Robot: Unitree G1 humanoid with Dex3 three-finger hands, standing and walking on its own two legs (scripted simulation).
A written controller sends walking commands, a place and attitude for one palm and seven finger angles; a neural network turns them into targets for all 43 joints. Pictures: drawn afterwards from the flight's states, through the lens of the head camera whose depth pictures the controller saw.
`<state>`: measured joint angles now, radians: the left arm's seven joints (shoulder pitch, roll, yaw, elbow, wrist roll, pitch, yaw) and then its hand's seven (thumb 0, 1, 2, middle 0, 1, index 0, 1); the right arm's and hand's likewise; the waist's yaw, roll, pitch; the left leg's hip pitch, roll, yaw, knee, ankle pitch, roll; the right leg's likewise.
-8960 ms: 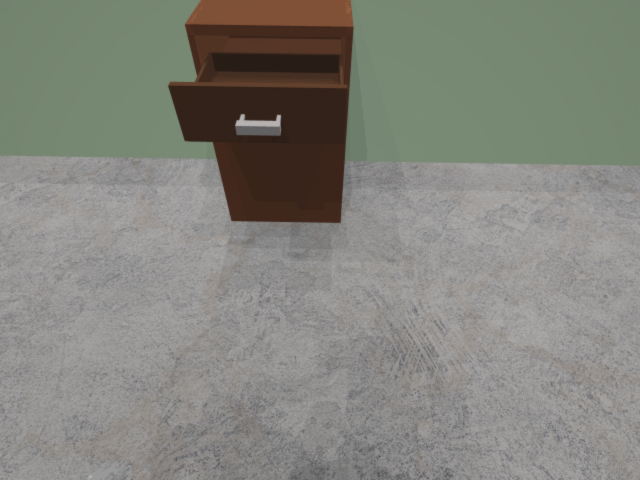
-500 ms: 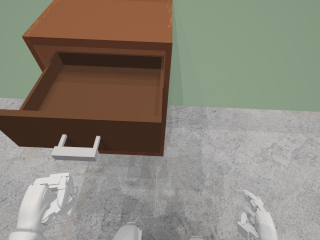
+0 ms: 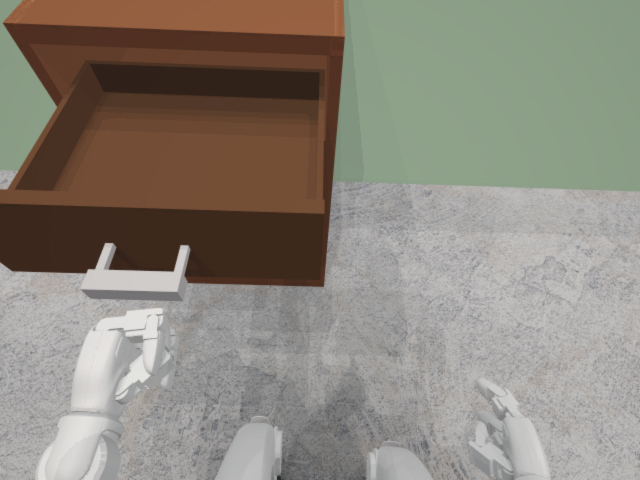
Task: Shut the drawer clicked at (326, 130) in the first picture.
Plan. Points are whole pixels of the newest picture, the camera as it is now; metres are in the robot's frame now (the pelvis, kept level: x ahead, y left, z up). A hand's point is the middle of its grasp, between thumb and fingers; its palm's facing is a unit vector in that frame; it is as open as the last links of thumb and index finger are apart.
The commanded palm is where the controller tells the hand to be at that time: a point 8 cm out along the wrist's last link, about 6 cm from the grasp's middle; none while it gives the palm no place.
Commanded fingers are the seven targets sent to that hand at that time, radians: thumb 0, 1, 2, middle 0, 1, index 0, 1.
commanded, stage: bring the fist close to the handle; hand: left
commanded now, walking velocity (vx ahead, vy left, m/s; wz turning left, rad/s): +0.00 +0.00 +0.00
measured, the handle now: (141, 268) +0.35 +0.25 +0.04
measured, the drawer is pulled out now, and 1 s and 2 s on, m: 0.30 0.28 0.15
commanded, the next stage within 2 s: push the drawer shut in 0.38 s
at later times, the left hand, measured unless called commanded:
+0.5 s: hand (166, 356) +0.25 +0.19 +0.04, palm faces +0.02 -1.00 -0.06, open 3.3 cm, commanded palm +0.23 +0.24 +0.04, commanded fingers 0.00 0.90 0.90 -1.40 -1.60 -1.40 -1.60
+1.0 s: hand (165, 320) +0.29 +0.20 +0.03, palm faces +0.02 -1.00 -0.05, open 2.9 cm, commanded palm +0.29 +0.25 +0.04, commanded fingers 0.00 0.90 0.90 -1.40 -1.60 -1.40 -1.60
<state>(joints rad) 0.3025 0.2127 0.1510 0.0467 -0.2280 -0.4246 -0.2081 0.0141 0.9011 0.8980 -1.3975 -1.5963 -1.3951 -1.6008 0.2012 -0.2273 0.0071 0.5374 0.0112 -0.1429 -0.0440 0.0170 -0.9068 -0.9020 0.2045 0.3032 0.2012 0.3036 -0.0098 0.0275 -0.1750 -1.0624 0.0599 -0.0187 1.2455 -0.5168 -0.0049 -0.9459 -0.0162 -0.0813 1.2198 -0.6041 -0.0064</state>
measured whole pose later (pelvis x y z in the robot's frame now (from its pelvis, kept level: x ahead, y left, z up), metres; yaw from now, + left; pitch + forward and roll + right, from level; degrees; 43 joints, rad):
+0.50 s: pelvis +0.00 -0.01 +0.00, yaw +0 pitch +19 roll -3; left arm 0.30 0.23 0.18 0.05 -0.26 -0.42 -0.23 0.01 0.90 0.90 -1.40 -1.60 -1.39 -1.60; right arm 0.20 -0.24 0.00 0.54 0.02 -0.12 -0.05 0.02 -0.91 -0.90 0.20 0.30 0.20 0.30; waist -0.02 0.03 -0.18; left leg -1.07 0.07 -0.03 1.25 -0.52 -0.02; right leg -0.95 -0.01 -0.09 1.22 -0.61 -0.02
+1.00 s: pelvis +0.00 +0.00 +0.00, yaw +0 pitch +20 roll -3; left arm 0.06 0.26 0.22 0.24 -0.25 -0.42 -0.26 -0.04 0.82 0.91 -1.40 -1.60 -1.40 -1.60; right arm 0.21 -0.25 0.01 0.59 0.02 -0.12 -0.06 0.02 -0.91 -0.90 0.20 0.30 0.20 0.30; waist -0.01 0.03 -0.17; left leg -1.10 0.06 -0.03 1.25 -0.51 -0.01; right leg -0.98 -0.01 -0.09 1.23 -0.60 -0.01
